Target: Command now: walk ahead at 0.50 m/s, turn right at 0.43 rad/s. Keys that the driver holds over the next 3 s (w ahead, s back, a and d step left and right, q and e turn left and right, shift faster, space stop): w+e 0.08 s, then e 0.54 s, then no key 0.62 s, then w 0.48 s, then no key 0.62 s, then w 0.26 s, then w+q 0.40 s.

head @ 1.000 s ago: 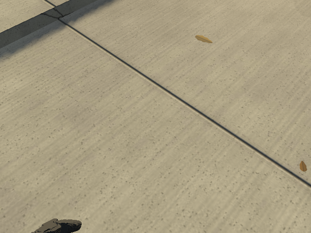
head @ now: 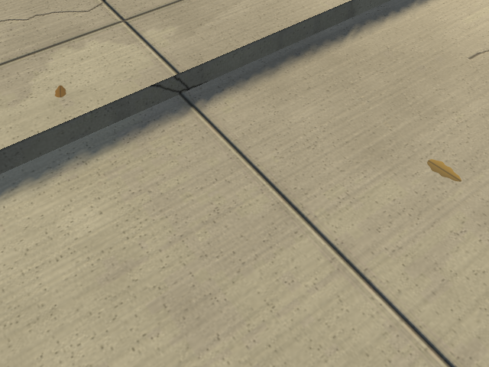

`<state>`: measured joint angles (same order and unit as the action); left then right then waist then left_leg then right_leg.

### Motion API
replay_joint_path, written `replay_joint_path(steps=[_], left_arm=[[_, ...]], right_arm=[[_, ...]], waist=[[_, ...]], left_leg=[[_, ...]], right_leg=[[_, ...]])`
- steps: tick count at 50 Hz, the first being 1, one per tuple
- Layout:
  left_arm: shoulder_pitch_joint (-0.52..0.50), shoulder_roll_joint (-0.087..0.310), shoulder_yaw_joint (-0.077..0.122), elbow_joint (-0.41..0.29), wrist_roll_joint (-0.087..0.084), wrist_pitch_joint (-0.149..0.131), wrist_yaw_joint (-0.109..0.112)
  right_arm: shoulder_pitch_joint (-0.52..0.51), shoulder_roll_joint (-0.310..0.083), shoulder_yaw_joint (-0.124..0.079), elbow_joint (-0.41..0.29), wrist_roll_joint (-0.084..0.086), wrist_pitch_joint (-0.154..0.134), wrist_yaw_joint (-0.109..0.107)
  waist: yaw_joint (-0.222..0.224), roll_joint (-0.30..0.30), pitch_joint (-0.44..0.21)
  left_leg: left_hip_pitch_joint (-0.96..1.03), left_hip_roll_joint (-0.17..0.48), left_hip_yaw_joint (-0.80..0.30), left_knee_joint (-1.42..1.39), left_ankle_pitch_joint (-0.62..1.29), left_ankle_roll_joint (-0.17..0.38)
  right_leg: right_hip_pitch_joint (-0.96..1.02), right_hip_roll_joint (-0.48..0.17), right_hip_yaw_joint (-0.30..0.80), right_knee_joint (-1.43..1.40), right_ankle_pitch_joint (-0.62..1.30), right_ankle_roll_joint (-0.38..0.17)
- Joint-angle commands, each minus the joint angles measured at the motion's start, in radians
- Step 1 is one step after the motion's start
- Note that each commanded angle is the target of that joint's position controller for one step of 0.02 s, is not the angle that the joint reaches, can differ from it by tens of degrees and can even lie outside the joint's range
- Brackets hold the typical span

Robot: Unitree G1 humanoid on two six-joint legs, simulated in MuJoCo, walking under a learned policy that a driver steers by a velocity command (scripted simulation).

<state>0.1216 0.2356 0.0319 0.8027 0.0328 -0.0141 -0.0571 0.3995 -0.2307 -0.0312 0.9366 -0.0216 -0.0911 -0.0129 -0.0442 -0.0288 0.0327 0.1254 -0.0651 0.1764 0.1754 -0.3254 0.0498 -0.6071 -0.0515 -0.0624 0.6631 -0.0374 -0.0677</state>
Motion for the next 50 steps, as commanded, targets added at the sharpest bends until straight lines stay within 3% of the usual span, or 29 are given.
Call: replay_joint_path(steps=[1,3,4,5,6,7,8,9,10,11,12,14,16,20,25,28,30,31,32,33,34,35,36,37,38,42,47,49,50], left_arm=[[-0.06,0.064,0.014,-0.087,0.002,-0.015,0.002],[0.102,0.097,0.033,-0.046,0.007,-0.02,0.011],[0.26,0.136,0.055,0.001,0.018,-0.028,0.02],[0.37,0.254,0.091,0.013,0.027,-0.027,0.038],[0.307,0.311,0.104,-0.007,-0.005,-0.019,0.039],[0.278,0.285,0.103,-0.005,-0.037,-0.015,0.042],[0.227,0.23,0.089,-0.006,-0.037,-0.016,0.05],[0.184,0.178,0.075,-0.008,-0.035,-0.014,0.052],[0.15,0.148,0.065,-0.012,-0.042,-0.013,0.055],[0.131,0.137,0.059,-0.018,-0.041,-0.015,0.055],[0.137,0.146,0.059,-0.019,-0.037,-0.021,0.052],[0.149,0.185,0.069,-0.019,-0.03,-0.026,0.05],[0.166,0.192,0.071,-0.021,-0.029,-0.021,0.053],[0.205,0.194,0.073,-0.026,-0.03,0.002,0.062],[0.229,0.209,0.081,-0.038,-0.014,0.027,0.071],[0.189,0.219,0.086,-0.057,-0.012,0.037,0.072],[0.11,0.216,0.084,-0.08,-0.029,0.037,0.072],[0.119,0.172,0.071,-0.103,-0.043,0.032,0.072],[0.227,0.108,0.057,-0.115,-0.048,0.034,0.077],[0.275,0.187,0.073,-0.08,-0.007,0.047,0.085],[0.249,0.201,0.08,-0.061,-0.002,0.054,0.082],[0.216,0.191,0.079,-0.053,-0.005,0.061,0.075],[0.191,0.179,0.075,-0.059,-0.012,0.07,0.067],[0.186,0.168,0.07,-0.06,-0.017,0.076,0.058],[0.186,0.162,0.065,-0.054,-0.023,0.079,0.053],[0.143,0.13,0.043,-0.053,-0.026,0.089,0.052],[0.111,0.118,0.02,-0.03,-0.03,0.09,0.06],[0.156,0.106,0.011,0.003,-0.023,0.074,0.064],[0.139,0.133,0.01,0.001,-0.012,0.061,0.069]], right_arm=[[0.021,-0.165,-0.032,-0.021,-0.004,-0.001,-0.015],[0.009,-0.194,-0.039,-0.02,-0.009,0.015,-0.019],[-0.005,-0.199,-0.039,-0.032,-0.004,0.02,-0.02],[0.006,-0.14,-0.023,-0.084,0.014,0.013,-0.013],[0.004,-0.114,-0.024,-0.135,0.024,0.005,-0.001],[-0.08,-0.143,-0.025,-0.141,0.007,0.003,-0.001],[-0.106,-0.125,-0.018,-0.153,0.017,-0.006,-0.002],[-0.101,-0.119,-0.019,-0.145,0.014,-0.004,-0.004],[-0.105,-0.121,-0.02,-0.151,-0.004,0.014,-0.005],[-0.082,-0.115,-0.019,-0.147,-0.016,0.036,-0.003],[-0.073,-0.107,-0.019,-0.151,-0.02,0.054,-0.002],[-0.071,-0.093,-0.016,-0.16,-0.015,0.072,-0.001],[-0.114,-0.095,-0.016,-0.18,-0.012,0.079,-0.003],[-0.222,-0.109,-0.014,-0.22,-0.005,0.087,-0.006],[-0.295,-0.133,-0.012,-0.252,0.008,0.083,-0.015],[-0.262,-0.149,-0.012,-0.253,0.018,0.072,-0.023],[-0.171,-0.156,-0.015,-0.236,0.011,0.057,-0.031],[-0.12,-0.211,-0.027,-0.234,-0.004,0.049,-0.042],[-0.176,-0.306,-0.041,-0.26,0.001,0.062,-0.044],[-0.112,-0.254,-0.037,-0.243,0.02,0.077,-0.035],[-0.124,-0.192,-0.019,-0.249,0.019,0.082,-0.031],[-0.175,-0.154,-0.009,-0.255,0.017,0.085,-0.029],[-0.216,-0.147,-0.006,-0.261,0.01,0.088,-0.03],[-0.229,-0.154,-0.007,-0.26,0.004,0.086,-0.031],[-0.224,-0.157,-0.009,-0.254,-0.001,0.084,-0.028],[-0.192,-0.161,-0.01,-0.223,0.002,0.078,-0.019],[-0.176,-0.195,-0.022,-0.189,-0.005,0.1,-0.001],[-0.18,-0.193,-0.022,-0.175,0.005,0.112,0.0],[-0.151,-0.18,-0.02,-0.166,0.005,0.111,0.0]], waist=[[0.021,0.107,0.039],[0.092,0.121,-0.065],[0.167,0.088,-0.151],[0.193,-0.062,-0.262],[0.128,-0.214,-0.347],[0.138,-0.033,-0.271],[0.109,0.007,-0.156],[0.068,0.064,-0.076],[0.038,0.059,-0.042],[0.018,0.04,-0.049],[0.009,0.032,-0.064],[0.0,0.015,-0.092],[0.014,-0.004,-0.101],[0.06,-0.044,-0.106],[0.093,-0.058,-0.074],[0.073,-0.076,-0.059],[0.005,-0.069,-0.054],[0.001,0.044,-0.11],[0.078,0.296,-0.142],[0.059,0.247,-0.198],[0.062,0.14,-0.151],[0.07,0.092,-0.103],[0.079,0.127,-0.081],[0.078,0.179,-0.074],[0.073,0.19,-0.08],[0.054,0.188,-0.105],[0.031,0.225,-0.083],[0.067,0.183,-0.068],[0.057,0.127,-0.061]], left_leg=[[0.003,0.307,-0.013,0.132,0.969,0.074],[0.0,0.305,0.017,0.411,1.148,0.062],[-0.126,0.283,0.034,0.646,0.996,0.04],[-0.42,0.199,0.054,1.016,0.551,-0.005],[-0.734,-0.022,-0.086,1.31,-0.224,-0.049],[-0.802,0.066,-0.228,1.315,-0.139,-0.042],[-0.798,0.102,-0.22,1.256,-0.071,-0.045],[-0.756,0.131,-0.216,1.161,-0.052,-0.05],[-0.716,0.144,-0.218,1.095,-0.048,-0.063],[-0.662,0.144,-0.214,1.049,-0.039,-0.076],[-0.641,0.133,-0.204,1.019,-0.034,-0.087],[-0.634,0.119,-0.189,0.947,0.002,-0.103],[-0.656,0.115,-0.183,0.873,0.052,-0.112],[-0.678,0.106,-0.198,0.748,0.136,-0.111],[-0.682,0.073,-0.231,0.626,0.067,-0.093],[-0.585,0.046,-0.252,0.486,0.015,-0.066],[-0.382,0.049,-0.259,0.236,0.148,-0.041],[-0.223,0.21,-0.383,0.161,0.293,0.001],[-0.104,0.472,-0.677,0.157,0.739,0.14],[-0.127,0.527,-0.741,0.188,0.881,0.247],[-0.17,0.468,-0.641,0.195,0.851,0.242],[-0.226,0.392,-0.521,0.185,0.751,0.202],[-0.249,0.331,-0.445,0.166,0.656,0.16],[-0.264,0.29,-0.391,0.163,0.664,0.146],[-0.268,0.266,-0.354,0.167,0.69,0.141],[-0.251,0.274,-0.337,0.158,0.582,0.154],[-0.314,0.27,-0.366,0.146,0.341,0.152],[-0.384,0.252,-0.353,0.185,0.304,0.105],[-0.447,0.241,-0.35,0.201,0.248,0.052]], right_leg=[[0.055,0.065,-0.075,-0.05,-0.107,-0.056],[0.243,0.139,-0.098,-0.087,-0.196,-0.106],[0.473,0.133,-0.042,-0.156,-0.17,-0.146],[0.752,-0.12,0.301,-0.18,-0.147,-0.244],[0.915,-0.335,0.802,-0.311,0.196,-0.394],[0.853,-0.295,0.632,-0.291,0.365,-0.367],[0.72,-0.268,0.494,-0.287,0.521,-0.333],[0.595,-0.208,0.396,-0.307,0.572,-0.277],[0.51,-0.156,0.335,-0.329,0.578,-0.243],[0.456,-0.127,0.295,-0.341,0.596,-0.224],[0.437,-0.111,0.278,-0.339,0.655,-0.221],[0.419,-0.083,0.249,-0.33,0.719,-0.213],[0.426,-0.063,0.246,-0.318,0.713,-0.191],[0.465,-0.049,0.296,-0.292,0.598,-0.146],[0.536,-0.079,0.414,-0.231,0.546,-0.153],[0.533,-0.072,0.494,-0.182,0.502,-0.131],[0.443,-0.007,0.508,-0.112,0.355,-0.062],[0.359,0.053,0.44,0.032,0.162,-0.009],[0.17,0.25,0.227,0.224,-0.51,0.041],[0.151,0.222,0.164,0.421,-0.686,0.053],[0.144,0.196,0.19,0.505,-0.616,0.058],[0.15,0.171,0.195,0.518,-0.54,0.071],[0.15,0.157,0.194,0.498,-0.489,0.083],[0.161,0.16,0.186,0.489,-0.453,0.098],[0.177,0.171,0.176,0.476,-0.431,0.108],[0.237,0.152,0.153,0.271,-0.435,0.114],[0.391,0.121,0.073,-0.05,-0.391,0.075],[0.521,0.112,0.058,-0.299,-0.211,0.044],[0.578,0.06,0.142,-0.368,-0.154,0.023]])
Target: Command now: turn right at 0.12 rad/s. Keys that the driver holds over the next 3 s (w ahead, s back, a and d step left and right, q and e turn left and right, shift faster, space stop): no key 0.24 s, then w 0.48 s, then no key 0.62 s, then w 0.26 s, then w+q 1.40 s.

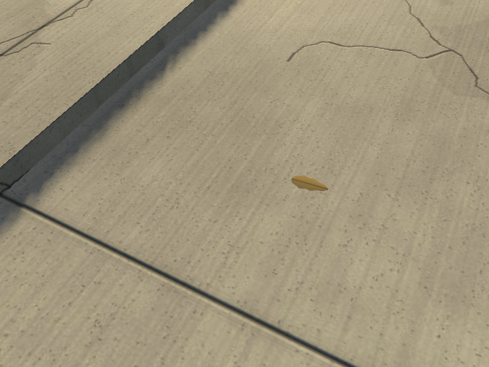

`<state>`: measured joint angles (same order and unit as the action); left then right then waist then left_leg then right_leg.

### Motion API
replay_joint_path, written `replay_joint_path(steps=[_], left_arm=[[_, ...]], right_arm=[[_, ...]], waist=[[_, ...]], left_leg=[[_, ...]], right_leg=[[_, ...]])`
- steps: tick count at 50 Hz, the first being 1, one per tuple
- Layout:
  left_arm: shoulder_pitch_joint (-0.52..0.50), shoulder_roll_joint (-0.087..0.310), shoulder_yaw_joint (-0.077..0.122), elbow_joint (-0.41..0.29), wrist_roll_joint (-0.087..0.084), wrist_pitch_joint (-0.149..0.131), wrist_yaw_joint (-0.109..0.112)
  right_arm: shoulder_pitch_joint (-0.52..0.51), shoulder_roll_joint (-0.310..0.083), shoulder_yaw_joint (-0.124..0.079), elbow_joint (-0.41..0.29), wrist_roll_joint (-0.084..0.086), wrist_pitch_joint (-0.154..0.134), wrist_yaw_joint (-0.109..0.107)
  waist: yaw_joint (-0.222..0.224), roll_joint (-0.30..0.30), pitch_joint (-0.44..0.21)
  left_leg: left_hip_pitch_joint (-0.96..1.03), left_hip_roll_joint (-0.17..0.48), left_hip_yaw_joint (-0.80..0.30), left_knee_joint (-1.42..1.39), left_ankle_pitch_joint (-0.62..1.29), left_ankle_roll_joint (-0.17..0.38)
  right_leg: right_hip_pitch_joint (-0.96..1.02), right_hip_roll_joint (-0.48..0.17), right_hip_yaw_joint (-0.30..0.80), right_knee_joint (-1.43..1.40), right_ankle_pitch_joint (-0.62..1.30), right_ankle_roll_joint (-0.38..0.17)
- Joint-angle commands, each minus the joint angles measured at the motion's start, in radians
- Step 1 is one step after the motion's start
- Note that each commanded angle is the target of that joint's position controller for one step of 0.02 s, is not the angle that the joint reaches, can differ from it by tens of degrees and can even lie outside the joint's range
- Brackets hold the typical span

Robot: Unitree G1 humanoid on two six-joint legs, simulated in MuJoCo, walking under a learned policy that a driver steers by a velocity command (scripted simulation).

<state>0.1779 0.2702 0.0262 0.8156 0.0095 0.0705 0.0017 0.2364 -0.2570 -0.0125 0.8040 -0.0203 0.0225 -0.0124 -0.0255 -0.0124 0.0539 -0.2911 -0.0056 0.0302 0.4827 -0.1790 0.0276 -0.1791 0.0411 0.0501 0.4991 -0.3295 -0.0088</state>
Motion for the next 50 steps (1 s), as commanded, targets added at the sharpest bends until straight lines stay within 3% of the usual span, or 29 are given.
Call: replay_joint_path(steps=[1,2,3,4,7,8,11,13,15,17,19,21,23,25,26,27,28,29,31,33,36,39,42,44,46,47,48,49,50], left_arm=[[0.079,0.15,0.018,-0.023,0.033,-0.038,0.017],[-0.003,0.164,0.015,-0.021,0.016,-0.044,0.015],[-0.07,0.106,-0.001,-0.032,0.016,-0.054,0.012],[-0.076,0.083,-0.01,-0.02,0.013,-0.062,0.014],[-0.004,0.097,-0.011,0.033,0.0,-0.074,0.025],[0.02,0.091,-0.012,0.048,-0.002,-0.075,0.024],[0.044,0.081,-0.014,0.086,-0.002,-0.075,0.026],[0.065,0.083,-0.012,0.11,-0.002,-0.076,0.027],[0.089,0.13,0.009,0.126,-0.002,-0.067,0.025],[0.114,0.158,0.025,0.131,0.002,-0.06,0.022],[0.12,0.145,0.031,0.137,0.004,-0.068,0.021],[0.121,0.138,0.036,0.144,0.01,-0.087,0.018],[0.101,0.136,0.042,0.15,0.002,-0.102,0.013],[0.058,0.115,0.039,0.138,0.001,-0.109,0.009],[0.025,0.049,0.019,0.11,0.003,-0.118,0.002],[0.015,0.025,0.013,0.075,0.009,-0.126,-0.005],[0.007,0.09,0.027,0.084,0.031,-0.125,-0.006],[0.019,0.073,0.024,0.099,0.025,-0.129,-0.017],[0.032,0.055,0.021,0.119,0.021,-0.136,-0.033],[0.03,0.05,0.019,0.127,0.031,-0.126,-0.04],[-0.043,0.033,0.014,0.103,0.028,-0.111,-0.039],[-0.14,-0.002,-0.001,0.068,0.02,-0.108,-0.031],[-0.181,-0.029,-0.018,0.059,0.005,-0.113,-0.018],[-0.115,-0.005,-0.014,0.081,0.002,-0.117,-0.005],[0.057,0.036,0.004,0.143,0.007,-0.13,0.009],[0.157,0.046,0.011,0.178,0.016,-0.144,0.015],[0.26,0.108,0.027,0.206,0.036,-0.157,0.021],[0.281,0.158,0.036,0.206,0.041,-0.152,0.015],[0.244,0.124,0.033,0.188,-0.015,-0.141,0.004]], right_arm=[[0.029,-0.103,-0.027,-0.049,0.005,-0.008,0.006],[0.007,-0.067,-0.015,-0.048,0.017,-0.001,-0.002],[0.006,-0.089,-0.02,-0.02,0.011,0.006,-0.004],[-0.006,-0.085,-0.02,-0.007,0.01,0.004,-0.001],[0.021,-0.103,-0.021,0.041,0.001,-0.016,0.007],[0.034,-0.107,-0.022,0.063,0.006,-0.02,0.008],[0.033,-0.087,-0.018,0.109,0.009,-0.021,0.006],[0.041,-0.075,-0.014,0.138,0.007,-0.021,0.004],[0.035,-0.085,-0.022,0.145,0.0,-0.018,0.006],[-0.009,-0.066,-0.021,0.131,-0.013,-0.016,0.014],[-0.025,-0.057,-0.021,0.117,-0.017,-0.028,0.021],[-0.024,-0.07,-0.027,0.108,-0.013,-0.049,0.028],[0.012,-0.063,-0.031,0.117,-0.003,-0.069,0.031],[0.197,-0.062,-0.041,0.191,-0.001,-0.081,0.023],[0.314,-0.131,-0.06,0.217,-0.012,-0.092,0.011],[0.418,-0.228,-0.084,0.248,-0.001,-0.089,0.014],[0.345,-0.165,-0.068,0.239,-0.004,-0.082,0.015],[0.251,-0.125,-0.057,0.204,-0.006,-0.087,0.019],[0.178,-0.092,-0.044,0.181,-0.001,-0.102,0.016],[0.209,-0.07,-0.035,0.203,0.004,-0.115,0.013],[0.289,-0.058,-0.026,0.244,0.011,-0.12,0.009],[0.287,-0.037,-0.011,0.256,0.004,-0.115,0.003],[0.293,-0.033,-0.002,0.274,0.001,-0.109,-0.005],[0.272,-0.045,-0.004,0.28,0.003,-0.108,-0.009],[0.216,-0.054,-0.007,0.273,0.009,-0.109,-0.015],[0.19,-0.063,-0.01,0.273,0.021,-0.107,-0.013],[0.217,-0.044,-0.005,0.258,0.031,-0.109,-0.013],[0.401,0.073,0.013,0.282,0.062,-0.093,-0.016],[0.414,-0.005,-0.009,0.318,0.041,-0.069,-0.025]], waist=[[0.017,-0.054,-0.113],[-0.008,-0.187,-0.033],[-0.021,-0.134,0.003],[-0.024,-0.117,0.009],[-0.009,-0.121,-0.013],[0.0,-0.088,-0.007],[0.004,-0.023,0.018],[0.01,-0.014,-0.009],[0.023,-0.066,0.014],[0.049,-0.115,0.101],[0.051,-0.121,0.128],[0.043,-0.102,0.108],[0.01,-0.092,0.09],[-0.069,-0.023,0.046],[-0.118,0.167,0.015],[-0.125,0.345,-0.004],[-0.068,0.17,0.048],[-0.022,0.087,0.079],[0.017,0.066,0.063],[0.016,0.082,0.032],[0.003,0.085,0.033],[-0.001,0.087,0.071],[-0.015,0.129,0.059],[0.011,0.151,0.022],[0.087,0.138,-0.044],[0.141,0.104,-0.078],[0.151,0.023,-0.17],[0.066,-0.192,-0.336],[0.068,-0.066,-0.391]], left_leg=[[-0.087,0.115,-0.13,0.021,-0.017,0.021],[0.015,0.017,-0.045,-0.019,-0.185,-0.007],[0.118,0.036,-0.065,-0.006,-0.135,-0.01],[0.14,0.03,-0.068,-0.067,-0.045,-0.009],[0.186,0.071,-0.099,-0.127,0.088,-0.017],[0.17,0.076,-0.104,-0.128,0.079,-0.015],[0.147,0.079,-0.111,-0.147,0.071,-0.018],[0.155,0.067,-0.102,-0.143,0.013,-0.018],[0.075,-0.001,-0.033,-0.034,-0.206,-0.004],[-0.075,-0.029,0.02,0.093,-0.252,0.008],[-0.16,0.019,0.005,0.201,-0.211,0.023],[-0.198,0.042,-0.006,0.2,-0.235,0.037],[-0.054,0.027,0.024,0.073,-0.17,0.05],[0.283,-0.015,0.025,-0.077,-0.12,0.054],[0.422,0.165,-0.258,-0.241,-0.316,0.089],[0.49,0.368,-0.652,-0.384,-0.51,0.179],[0.403,0.385,-0.645,-0.368,-0.526,0.198],[0.335,0.343,-0.555,-0.361,-0.475,0.183],[0.306,0.269,-0.392,-0.384,-0.258,0.145],[0.33,0.221,-0.271,-0.37,-0.008,0.131],[0.361,0.201,-0.178,-0.343,0.27,0.139],[0.298,0.161,-0.076,-0.296,0.641,0.128],[0.248,0.129,-0.023,-0.239,0.8,0.101],[0.26,0.148,-0.035,-0.168,0.878,0.092],[0.293,0.159,-0.054,-0.01,0.916,0.078],[0.268,0.134,-0.039,0.132,0.812,0.061],[0.135,0.089,-0.024,0.333,0.47,0.041],[-0.056,-0.065,0.014,0.699,-0.431,0.015],[-0.059,-0.065,-0.099,0.782,-0.436,0.014]], right_leg=[[0.192,-0.223,0.248,-0.276,0.116,-0.071],[-0.086,-0.318,0.309,-0.284,0.163,-0.147],[-0.156,-0.271,0.264,-0.286,0.096,-0.14],[-0.155,-0.216,0.219,-0.277,0.042,-0.102],[-0.102,-0.141,0.163,-0.269,0.037,-0.052],[-0.087,-0.134,0.158,-0.274,0.023,-0.051],[-0.065,-0.128,0.145,-0.259,0.04,-0.058],[-0.05,-0.119,0.141,-0.265,-0.031,-0.066],[-0.061,-0.128,0.189,-0.292,-0.32,-0.112],[-0.065,-0.222,0.309,-0.369,-0.502,-0.179],[-0.033,-0.297,0.376,-0.407,-0.445,-0.226],[0.044,-0.299,0.341,-0.384,-0.317,-0.236],[-0.001,-0.258,0.257,-0.334,-0.214,-0.212],[-0.189,-0.17,0.15,-0.178,-0.164,-0.166],[-0.334,-0.067,0.023,0.095,-0.109,-0.119],[-0.512,0.047,-0.088,0.353,-0.202,-0.095],[-0.537,-0.015,-0.008,0.511,-0.185,-0.11],[-0.531,-0.058,0.013,0.553,-0.086,-0.116],[-0.492,-0.106,-0.007,0.541,0.052,-0.097],[-0.48,-0.109,-0.046,0.541,0.117,-0.069],[-0.54,-0.109,-0.09,0.523,0.152,-0.035],[-0.493,-0.073,-0.148,0.368,0.186,-0.01],[-0.328,-0.017,-0.194,0.161,0.264,-0.02],[-0.22,0.006,-0.179,0.112,0.291,-0.051],[-0.081,0.024,-0.145,0.04,0.309,-0.092],[0.039,0.004,-0.131,-0.077,0.44,-0.108],[0.25,-0.153,-0.001,-0.029,0.794,-0.133],[0.471,-0.462,0.319,0.042,1.32,-0.324],[0.386,-0.461,0.381,-0.025,1.17,-0.381]])
Over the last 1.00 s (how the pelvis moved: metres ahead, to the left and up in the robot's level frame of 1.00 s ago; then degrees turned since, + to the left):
0.25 -0.01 0.00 -28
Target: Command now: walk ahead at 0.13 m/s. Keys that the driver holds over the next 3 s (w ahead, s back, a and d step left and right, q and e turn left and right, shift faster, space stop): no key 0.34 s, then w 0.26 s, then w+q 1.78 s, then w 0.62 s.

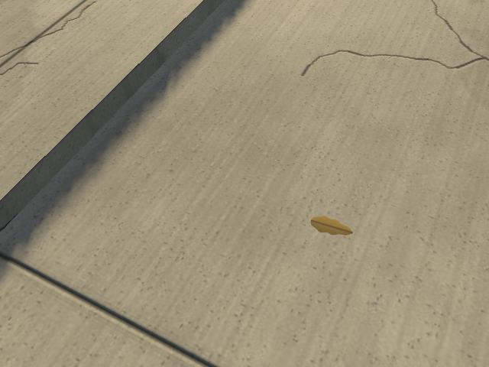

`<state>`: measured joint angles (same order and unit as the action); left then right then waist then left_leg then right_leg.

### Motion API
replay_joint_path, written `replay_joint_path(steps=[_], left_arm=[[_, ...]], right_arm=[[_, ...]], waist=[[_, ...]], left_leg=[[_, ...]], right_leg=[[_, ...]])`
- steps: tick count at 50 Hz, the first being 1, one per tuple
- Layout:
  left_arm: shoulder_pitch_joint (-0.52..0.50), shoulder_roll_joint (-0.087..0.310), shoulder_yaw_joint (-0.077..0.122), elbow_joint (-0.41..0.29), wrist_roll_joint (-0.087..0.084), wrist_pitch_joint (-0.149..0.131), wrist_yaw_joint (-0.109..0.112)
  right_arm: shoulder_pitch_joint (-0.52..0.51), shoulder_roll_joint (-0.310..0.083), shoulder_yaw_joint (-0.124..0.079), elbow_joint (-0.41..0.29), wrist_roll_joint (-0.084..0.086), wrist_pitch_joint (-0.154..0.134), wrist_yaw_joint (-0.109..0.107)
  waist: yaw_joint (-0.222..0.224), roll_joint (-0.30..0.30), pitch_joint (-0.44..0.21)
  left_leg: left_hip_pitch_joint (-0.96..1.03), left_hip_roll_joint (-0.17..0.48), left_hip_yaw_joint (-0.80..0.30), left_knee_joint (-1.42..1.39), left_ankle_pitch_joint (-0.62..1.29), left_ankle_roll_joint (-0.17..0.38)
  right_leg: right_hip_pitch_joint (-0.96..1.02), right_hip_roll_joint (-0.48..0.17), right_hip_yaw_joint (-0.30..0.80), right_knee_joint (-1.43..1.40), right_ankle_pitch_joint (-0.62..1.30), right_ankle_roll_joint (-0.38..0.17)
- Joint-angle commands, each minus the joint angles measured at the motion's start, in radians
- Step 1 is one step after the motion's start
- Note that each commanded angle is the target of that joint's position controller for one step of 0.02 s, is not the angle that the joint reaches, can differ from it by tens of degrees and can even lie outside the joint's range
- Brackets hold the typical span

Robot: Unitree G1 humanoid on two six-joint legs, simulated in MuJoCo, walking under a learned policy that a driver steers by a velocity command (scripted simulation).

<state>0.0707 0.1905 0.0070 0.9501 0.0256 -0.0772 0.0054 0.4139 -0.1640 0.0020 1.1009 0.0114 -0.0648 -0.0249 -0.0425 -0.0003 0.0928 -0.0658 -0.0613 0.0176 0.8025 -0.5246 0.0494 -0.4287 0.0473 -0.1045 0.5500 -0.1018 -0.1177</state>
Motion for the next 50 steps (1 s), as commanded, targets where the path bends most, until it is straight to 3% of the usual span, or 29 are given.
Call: replay_joint_path(steps=[1,2,3,5,7,11,13,16,17,18,20,22,23,25,27,29,30,31,32,33,34,35,37,38,41,45,48,50], left_arm=[[0.226,0.162,0.043,0.027,-0.043,0.015,0.004],[0.15,0.101,0.024,0.016,-0.036,0.019,0.008],[0.138,0.068,0.012,0.022,-0.029,0.018,0.016],[0.141,0.047,0.001,0.044,-0.015,0.017,0.025],[0.164,0.071,0.002,0.057,-0.005,0.013,0.023],[0.187,0.112,0.01,0.065,-0.007,0.033,0.022],[0.176,0.114,0.012,0.065,-0.015,0.049,0.024],[0.196,0.096,0.011,0.076,-0.023,0.066,0.028],[0.215,0.088,0.012,0.08,-0.023,0.068,0.026],[0.249,0.068,0.013,0.084,-0.032,0.075,0.024],[0.241,0.07,0.018,0.08,-0.019,0.076,0.016],[0.219,0.047,0.019,0.071,-0.004,0.07,0.002],[0.216,0.039,0.02,0.066,0.008,0.064,-0.005],[0.2,0.055,0.029,0.05,0.01,0.046,-0.014],[0.184,0.044,0.031,0.033,0.006,0.029,-0.019],[0.201,0.026,0.032,0.03,-0.003,0.017,-0.016],[0.264,0.015,0.033,0.055,-0.008,0.013,-0.013],[0.352,0.03,0.042,0.087,-0.01,0.007,-0.006],[0.471,0.086,0.057,0.112,-0.001,-0.003,0.007],[0.583,0.201,0.084,0.128,-0.004,-0.004,0.013],[0.565,0.18,0.08,0.138,0.005,0.005,0.019],[0.465,0.126,0.065,0.103,0.007,0.001,0.016],[0.372,0.097,0.055,0.071,-0.003,-0.016,0.018],[0.372,0.078,0.047,0.073,-0.005,-0.025,0.022],[0.443,0.059,0.036,0.102,-0.006,-0.036,0.026],[0.444,0.05,0.025,0.106,-0.004,-0.04,0.03],[0.468,0.081,0.027,0.12,-0.008,-0.041,0.038],[0.464,0.109,0.033,0.123,-0.012,-0.042,0.045]], right_arm=[[0.14,-0.107,-0.03,0.0,-0.021,0.028,-0.008],[0.053,-0.097,-0.03,-0.019,-0.043,0.031,-0.002],[0.011,-0.092,-0.034,-0.026,-0.05,0.039,0.003],[0.046,-0.047,-0.025,-0.003,-0.047,0.066,0.007],[0.055,-0.025,-0.018,0.013,-0.039,0.086,-0.002],[-0.028,-0.05,-0.018,0.011,-0.035,0.111,-0.015],[-0.044,-0.049,-0.015,0.015,-0.036,0.109,-0.011],[-0.031,-0.042,-0.005,0.03,-0.045,0.093,-0.012],[-0.022,-0.059,-0.004,0.029,-0.05,0.083,-0.015],[-0.039,-0.09,-0.01,0.032,-0.036,0.075,-0.014],[-0.034,-0.097,-0.018,0.025,-0.027,0.061,-0.01],[-0.011,-0.138,-0.04,0.022,-0.026,0.059,-0.013],[-0.019,-0.149,-0.05,0.017,-0.028,0.057,-0.016],[-0.018,-0.149,-0.06,0.009,-0.032,0.048,-0.014],[-0.023,-0.15,-0.068,0.005,-0.032,0.037,-0.01],[-0.043,-0.149,-0.075,-0.001,-0.028,0.033,-0.005],[-0.056,-0.15,-0.079,-0.006,-0.025,0.033,-0.002],[-0.057,-0.133,-0.079,-0.012,-0.027,0.031,0.0],[-0.091,-0.086,-0.067,-0.039,-0.028,0.022,0.007],[-0.118,-0.009,-0.048,-0.089,-0.019,0.011,0.02],[-0.182,-0.106,-0.069,-0.117,-0.051,0.009,0.027],[-0.208,-0.106,-0.073,-0.12,-0.049,0.006,0.04],[-0.165,-0.069,-0.069,-0.098,-0.039,0.002,0.056],[-0.16,-0.071,-0.071,-0.093,-0.045,0.006,0.061],[-0.204,-0.052,-0.07,-0.115,-0.042,0.023,0.063],[-0.384,-0.026,-0.049,-0.203,-0.037,0.027,0.069],[-0.465,-0.031,-0.039,-0.251,-0.036,0.032,0.075],[-0.418,-0.061,-0.048,-0.249,-0.039,0.033,0.07]], waist=[[0.06,-0.059,-0.28],[0.047,-0.036,-0.164],[0.032,-0.035,-0.111],[-0.008,-0.057,-0.107],[-0.016,-0.065,-0.126],[0.016,-0.096,-0.119],[0.012,-0.092,-0.086],[0.006,-0.028,-0.022],[0.021,-0.003,-0.003],[0.056,0.082,0.024],[0.052,0.129,0.019],[0.037,0.196,0.046],[0.036,0.198,0.054],[0.042,0.133,0.041],[0.047,0.124,0.034],[0.067,0.121,0.038],[0.091,0.1,0.033],[0.116,0.055,0.02],[0.164,-0.094,-0.006],[0.186,-0.329,-0.047],[0.163,-0.206,0.024],[0.113,-0.084,0.068],[0.058,-0.045,0.058],[0.052,-0.044,0.043],[0.052,-0.059,0.006],[0.066,-0.074,0.046],[0.075,-0.086,0.055],[0.041,-0.097,0.01]], left_leg=[[-0.324,0.025,-0.086,0.469,-0.036,-0.011],[-0.334,0.052,-0.081,0.412,0.02,-0.014],[-0.3,0.075,-0.087,0.339,0.056,-0.02],[-0.17,0.078,-0.062,0.205,0.084,-0.033],[-0.132,0.067,-0.038,0.072,0.064,-0.041],[-0.119,0.069,-0.019,-0.098,0.13,-0.036],[-0.087,0.068,-0.006,-0.167,0.185,-0.031],[-0.018,0.101,-0.043,-0.377,0.285,-0.01],[-0.032,0.15,-0.103,-0.444,0.265,0.0],[-0.172,0.151,-0.143,-0.473,0.074,0.02],[-0.267,0.169,-0.202,-0.562,-0.171,0.045],[-0.227,0.268,-0.348,-0.673,-0.273,0.097],[-0.202,0.323,-0.394,-0.702,-0.243,0.128],[-0.136,0.348,-0.393,-0.703,-0.144,0.152],[-0.115,0.32,-0.333,-0.667,-0.083,0.144],[-0.177,0.276,-0.262,-0.619,-0.048,0.129],[-0.246,0.246,-0.223,-0.568,-0.041,0.121],[-0.349,0.208,-0.199,-0.477,-0.023,0.109],[-0.488,0.128,-0.108,-0.249,0.028,0.074],[-0.693,-0.001,0.044,0.042,-0.002,0.038],[-0.742,0.06,-0.026,0.212,0.007,0.059],[-0.736,0.098,-0.076,0.264,0.107,0.069],[-0.677,0.125,-0.083,0.251,0.247,0.055],[-0.666,0.124,-0.067,0.252,0.29,0.045],[-0.701,0.108,-0.021,0.264,0.358,0.03],[-0.651,0.09,0.063,0.043,0.458,0.016],[-0.53,0.057,0.144,-0.133,0.474,0.04],[-0.432,0.013,0.177,-0.165,0.443,0.082]], right_leg=[[0.475,-0.423,0.47,-0.163,0.657,-0.258],[0.341,-0.37,0.407,-0.231,0.491,-0.217],[0.252,-0.327,0.342,-0.272,0.454,-0.178],[0.137,-0.261,0.236,-0.295,0.415,-0.12],[0.131,-0.24,0.21,-0.298,0.34,-0.101],[0.103,-0.237,0.261,-0.365,-0.142,-0.077],[0.052,-0.235,0.28,-0.392,-0.326,-0.055],[-0.015,-0.214,0.281,-0.388,-0.457,0.017],[-0.003,-0.19,0.271,-0.357,-0.422,0.044],[0.061,-0.116,0.203,-0.329,-0.388,0.052],[0.146,-0.055,0.132,-0.162,-0.406,0.034],[0.069,0.009,0.049,0.032,-0.325,0.046],[0.023,-0.006,0.047,0.129,-0.272,0.045],[-0.056,-0.043,0.072,0.211,-0.294,0.043],[-0.039,-0.054,0.067,0.151,-0.314,0.042],[0.099,-0.029,0.023,0.002,-0.29,0.038],[0.229,-0.001,-0.005,-0.087,-0.236,0.038],[0.392,0.001,0.018,-0.145,-0.225,0.039],[0.545,-0.158,0.23,-0.272,-0.352,0.023],[0.651,-0.39,0.617,-0.446,-0.626,-0.052],[0.538,-0.458,0.675,-0.445,-0.642,-0.105],[0.46,-0.418,0.59,-0.444,-0.592,-0.089],[0.418,-0.343,0.394,-0.469,-0.366,-0.037],[0.43,-0.316,0.309,-0.462,-0.225,-0.02],[0.487,-0.281,0.145,-0.407,0.152,0.001],[0.414,-0.242,0.007,-0.401,0.334,0.014],[0.412,-0.256,-0.051,-0.378,0.492,0.02],[0.465,-0.272,-0.088,-0.27,0.788,0.032]])
Over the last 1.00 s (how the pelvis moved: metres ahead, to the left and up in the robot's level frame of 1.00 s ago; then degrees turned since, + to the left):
0.26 0.02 -0.02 1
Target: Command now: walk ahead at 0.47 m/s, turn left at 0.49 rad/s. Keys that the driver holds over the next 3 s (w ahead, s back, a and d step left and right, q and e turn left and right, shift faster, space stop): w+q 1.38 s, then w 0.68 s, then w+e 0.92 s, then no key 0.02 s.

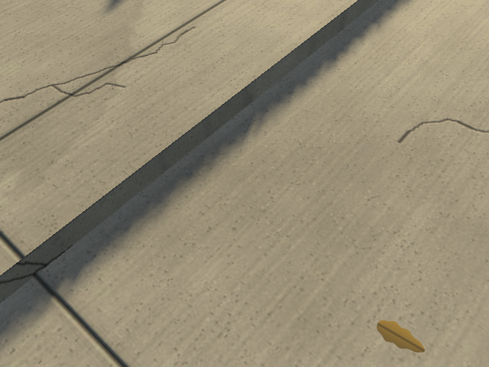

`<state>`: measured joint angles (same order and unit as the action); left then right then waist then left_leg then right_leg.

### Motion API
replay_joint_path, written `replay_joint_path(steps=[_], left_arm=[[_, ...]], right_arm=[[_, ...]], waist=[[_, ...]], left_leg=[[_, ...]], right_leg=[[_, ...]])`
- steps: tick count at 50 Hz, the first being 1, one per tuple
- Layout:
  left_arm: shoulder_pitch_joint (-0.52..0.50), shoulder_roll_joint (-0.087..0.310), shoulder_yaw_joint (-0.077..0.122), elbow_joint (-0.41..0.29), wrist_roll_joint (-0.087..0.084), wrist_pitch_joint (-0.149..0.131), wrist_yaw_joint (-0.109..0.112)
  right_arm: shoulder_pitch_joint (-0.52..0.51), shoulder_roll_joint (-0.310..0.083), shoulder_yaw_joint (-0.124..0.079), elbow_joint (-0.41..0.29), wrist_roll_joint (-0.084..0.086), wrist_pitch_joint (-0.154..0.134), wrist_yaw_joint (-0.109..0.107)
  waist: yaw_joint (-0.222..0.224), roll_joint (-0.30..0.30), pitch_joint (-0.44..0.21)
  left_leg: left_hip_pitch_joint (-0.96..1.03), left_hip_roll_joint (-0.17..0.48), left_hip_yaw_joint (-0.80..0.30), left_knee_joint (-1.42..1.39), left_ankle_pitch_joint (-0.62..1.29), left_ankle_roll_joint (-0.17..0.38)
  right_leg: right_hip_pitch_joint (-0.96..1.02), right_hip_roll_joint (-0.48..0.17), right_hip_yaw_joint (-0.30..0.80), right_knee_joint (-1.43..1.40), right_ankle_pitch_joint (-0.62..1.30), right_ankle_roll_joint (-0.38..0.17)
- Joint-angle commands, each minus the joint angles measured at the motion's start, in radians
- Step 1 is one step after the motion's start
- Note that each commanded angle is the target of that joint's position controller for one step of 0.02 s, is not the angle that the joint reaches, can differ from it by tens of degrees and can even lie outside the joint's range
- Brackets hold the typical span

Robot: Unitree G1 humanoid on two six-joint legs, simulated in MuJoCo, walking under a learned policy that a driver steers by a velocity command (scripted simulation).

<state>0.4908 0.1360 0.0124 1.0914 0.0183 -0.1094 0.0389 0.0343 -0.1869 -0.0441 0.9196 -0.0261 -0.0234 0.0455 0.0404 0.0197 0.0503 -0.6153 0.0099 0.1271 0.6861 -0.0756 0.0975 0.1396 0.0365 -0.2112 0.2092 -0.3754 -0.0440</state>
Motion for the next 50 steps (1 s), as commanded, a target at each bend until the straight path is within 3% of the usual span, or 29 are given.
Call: replay_joint_path(steps=[1,3,4,5,6,7,8,9,10,12,15,20,26,28,30,31,32,33,34,35,36,37,39,42,46,50], left_arm=[[0.035,0.178,0.033,-0.019,-0.006,-0.006,0.017],[0.001,0.207,0.045,-0.037,0.0,0.008,0.016],[-0.026,0.217,0.05,-0.054,0.0,0.011,0.005],[-0.033,0.155,0.043,-0.092,0.009,0.011,-0.008],[-0.022,0.112,0.039,-0.17,-0.014,0.008,-0.028],[-0.159,0.173,0.048,-0.198,-0.002,-0.004,-0.035],[-0.201,0.184,0.049,-0.222,-0.009,-0.017,-0.04],[-0.19,0.18,0.052,-0.212,-0.007,-0.019,-0.036],[-0.176,0.169,0.052,-0.211,0.009,-0.003,-0.033],[-0.154,0.144,0.049,-0.216,0.03,0.037,-0.038],[-0.253,0.144,0.049,-0.268,0.033,0.065,-0.046],[-0.47,0.16,0.048,-0.355,0.026,0.073,-0.055],[-0.642,0.168,0.03,-0.442,0.014,0.058,-0.068],[-0.608,0.188,0.031,-0.45,0.008,0.048,-0.067],[-0.426,0.237,0.049,-0.402,0.003,0.037,-0.052],[-0.276,0.267,0.062,-0.365,0.005,0.024,-0.038],[-0.117,0.335,0.079,-0.358,0.031,0.017,-0.017],[-0.12,0.422,0.097,-0.366,0.054,0.026,-0.018],[-0.179,0.34,0.091,-0.374,0.034,0.041,-0.024],[-0.251,0.25,0.068,-0.384,0.023,0.042,-0.026],[-0.286,0.203,0.055,-0.377,0.024,0.04,-0.03],[-0.277,0.193,0.05,-0.364,0.023,0.036,-0.029],[-0.246,0.192,0.049,-0.334,0.012,0.02,-0.033],[-0.211,0.206,0.057,-0.312,-0.001,-0.003,-0.043],[-0.175,0.209,0.059,-0.288,0.0,-0.004,-0.044],[-0.141,0.24,0.067,-0.269,0.0,-0.003,-0.039]], right_arm=[[0.019,-0.055,-0.01,-0.055,-0.003,-0.009,-0.005],[0.219,-0.105,-0.036,0.001,-0.008,-0.013,-0.011],[0.337,-0.143,-0.057,0.035,-0.017,-0.016,-0.017],[0.381,-0.224,-0.083,0.036,-0.02,-0.014,-0.028],[0.35,-0.29,-0.093,0.007,-0.01,-0.002,-0.025],[0.313,-0.252,-0.085,0.009,0.01,0.007,-0.034],[0.25,-0.206,-0.073,0.0,0.016,0.003,-0.04],[0.207,-0.166,-0.062,-0.005,0.014,-0.005,-0.041],[0.189,-0.152,-0.056,-0.011,0.018,-0.016,-0.047],[0.201,-0.146,-0.048,-0.01,0.025,-0.04,-0.05],[0.265,-0.187,-0.055,-0.003,0.029,-0.052,-0.049],[0.395,-0.189,-0.056,-0.005,0.024,-0.041,-0.046],[0.473,-0.205,-0.057,-0.019,0.008,-0.035,-0.062],[0.445,-0.224,-0.062,-0.035,0.006,-0.038,-0.07],[0.375,-0.255,-0.069,-0.059,0.005,-0.046,-0.065],[0.353,-0.26,-0.07,-0.066,0.013,-0.054,-0.054],[0.362,-0.192,-0.052,-0.097,0.026,-0.064,-0.043],[0.498,-0.092,-0.033,-0.125,0.068,-0.057,-0.046],[0.475,-0.191,-0.042,-0.102,0.026,-0.042,-0.057],[0.398,-0.201,-0.047,-0.103,0.013,-0.035,-0.05],[0.352,-0.184,-0.043,-0.11,0.01,-0.032,-0.041],[0.332,-0.172,-0.044,-0.115,0.0,-0.024,-0.031],[0.333,-0.152,-0.041,-0.124,-0.009,0.001,-0.012],[0.255,-0.133,-0.033,-0.164,-0.01,0.018,0.007],[0.115,-0.123,-0.022,-0.218,-0.008,0.015,0.024],[-0.026,-0.102,-0.003,-0.263,-0.007,0.005,0.041]], waist=[[-0.07,-0.129,0.018],[-0.155,-0.151,-0.09],[-0.22,-0.123,-0.141],[-0.213,0.031,-0.211],[-0.141,0.179,-0.296],[-0.156,0.021,-0.172],[-0.118,-0.016,-0.067],[-0.063,-0.095,-0.013],[-0.029,-0.108,-0.002],[0.003,-0.074,-0.019],[-0.014,-0.023,-0.003],[-0.102,0.028,0.001],[-0.154,0.055,0.007],[-0.12,0.071,0.0],[-0.031,0.072,-0.073],[0.048,0.028,-0.155],[0.099,-0.056,-0.302],[0.015,-0.324,-0.429],[-0.005,-0.191,-0.351],[-0.015,-0.088,-0.189],[-0.025,-0.038,-0.11],[-0.033,-0.074,-0.076],[-0.054,-0.126,-0.055],[-0.058,-0.121,-0.043],[-0.041,-0.109,-0.005],[-0.008,-0.104,0.02]], left_leg=[[0.178,-0.085,0.079,-0.045,-0.04,0.058],[0.382,-0.12,0.053,-0.083,-0.099,0.12],[0.557,-0.107,-0.003,-0.173,-0.114,0.157],[0.741,0.131,-0.315,-0.198,-0.215,0.226],[0.933,0.352,-0.903,-0.364,-0.262,0.408],[0.843,0.32,-0.818,-0.453,-0.376,0.361],[0.699,0.297,-0.698,-0.485,-0.319,0.311],[0.574,0.251,-0.605,-0.499,-0.163,0.263],[0.487,0.204,-0.521,-0.496,-0.026,0.238],[0.414,0.142,-0.424,-0.49,0.122,0.219],[0.394,0.095,-0.378,-0.5,0.169,0.195],[0.532,0.082,-0.414,-0.476,0.218,0.13],[0.684,0.105,-0.471,-0.394,0.346,0.136],[0.675,0.118,-0.493,-0.356,0.392,0.109],[0.593,0.087,-0.474,-0.215,0.58,0.059],[0.53,0.033,-0.433,-0.028,0.568,0.035],[0.391,-0.026,-0.383,0.238,0.283,0.019],[0.082,-0.182,-0.269,0.527,-0.486,-0.016],[-0.01,-0.087,-0.263,0.624,-0.431,-0.003],[-0.014,-0.044,-0.246,0.608,-0.322,-0.008],[0.004,-0.01,-0.232,0.564,-0.262,-0.014],[0.023,0.013,-0.225,0.531,-0.245,-0.02],[0.057,0.028,-0.207,0.507,-0.232,-0.029],[-0.021,0.047,-0.192,0.485,-0.174,-0.036],[-0.089,0.062,-0.159,0.332,-0.034,-0.056],[-0.006,0.057,-0.08,0.071,0.067,-0.042]], right_leg=[[-0.08,-0.269,0.002,0.159,1.192,-0.037],[-0.096,-0.29,-0.001,0.454,1.224,-0.046],[-0.207,-0.27,-0.015,0.689,1.033,-0.041],[-0.44,-0.184,-0.012,1.041,0.344,-0.025],[-0.796,0.021,0.147,1.336,-0.177,0.01],[-0.929,-0.055,0.258,1.314,-0.058,-0.005],[-0.916,-0.1,0.257,1.218,0.045,-0.008],[-0.842,-0.131,0.254,1.122,0.086,0.0],[-0.767,-0.149,0.259,1.062,0.085,0.019],[-0.688,-0.16,0.251,0.978,0.073,0.051],[-0.74,-0.162,0.218,0.85,0.162,0.086],[-0.862,-0.134,0.212,0.639,0.339,0.099],[-0.868,-0.072,0.21,0.445,0.334,0.075],[-0.754,-0.055,0.226,0.36,0.311,0.052],[-0.457,-0.001,0.21,0.301,0.237,0.016],[-0.247,-0.023,0.218,0.243,0.274,-0.011],[-0.003,-0.232,0.418,0.229,0.078,-0.052],[0.228,-0.516,0.898,0.135,0.058,-0.178],[0.12,-0.483,0.976,0.091,-0.079,-0.182],[-0.042,-0.433,0.793,0.067,-0.064,-0.155],[-0.148,-0.378,0.642,0.047,0.054,-0.132],[-0.207,-0.338,0.536,0.03,0.157,-0.11],[-0.273,-0.301,0.41,0.001,0.292,-0.094],[-0.261,-0.311,0.308,-0.038,0.406,-0.109],[-0.247,-0.285,0.172,-0.067,0.459,-0.106],[-0.224,-0.277,0.069,-0.068,0.494,-0.082]])
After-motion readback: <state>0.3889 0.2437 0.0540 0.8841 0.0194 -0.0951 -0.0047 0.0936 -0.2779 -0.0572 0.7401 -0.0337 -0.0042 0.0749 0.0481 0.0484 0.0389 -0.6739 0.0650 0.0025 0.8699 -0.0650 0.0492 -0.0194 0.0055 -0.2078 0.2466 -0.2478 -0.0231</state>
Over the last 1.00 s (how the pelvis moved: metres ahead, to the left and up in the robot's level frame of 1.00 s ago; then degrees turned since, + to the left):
0.26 -0.02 0.01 9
